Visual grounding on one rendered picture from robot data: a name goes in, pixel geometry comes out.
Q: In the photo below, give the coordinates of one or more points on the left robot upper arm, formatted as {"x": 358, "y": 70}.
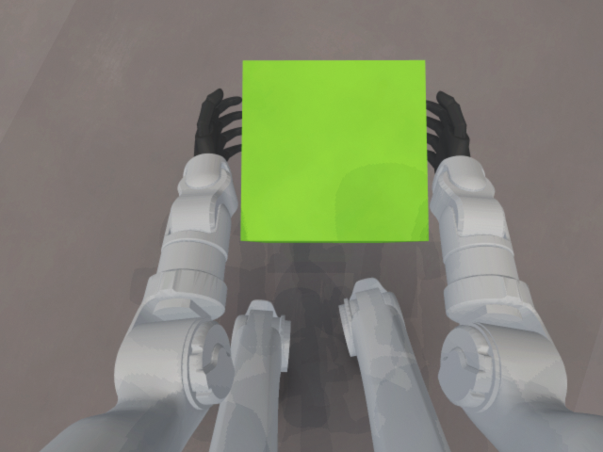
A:
{"x": 168, "y": 375}

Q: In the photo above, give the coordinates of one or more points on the right robot hand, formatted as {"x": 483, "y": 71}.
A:
{"x": 451, "y": 139}

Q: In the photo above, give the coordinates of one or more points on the robot right shin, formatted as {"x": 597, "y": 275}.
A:
{"x": 388, "y": 297}

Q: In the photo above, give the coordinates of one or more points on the robot right forearm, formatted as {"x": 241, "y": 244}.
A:
{"x": 483, "y": 284}

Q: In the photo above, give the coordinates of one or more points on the robot left forearm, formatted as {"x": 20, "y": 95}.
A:
{"x": 189, "y": 278}

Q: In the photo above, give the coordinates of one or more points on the right robot upper arm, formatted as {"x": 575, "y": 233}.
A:
{"x": 511, "y": 383}

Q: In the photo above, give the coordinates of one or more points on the carton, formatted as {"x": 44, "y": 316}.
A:
{"x": 334, "y": 151}

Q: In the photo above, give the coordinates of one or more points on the left robot hand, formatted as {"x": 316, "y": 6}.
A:
{"x": 208, "y": 138}

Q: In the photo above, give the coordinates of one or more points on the right robot thigh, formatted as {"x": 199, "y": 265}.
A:
{"x": 401, "y": 414}

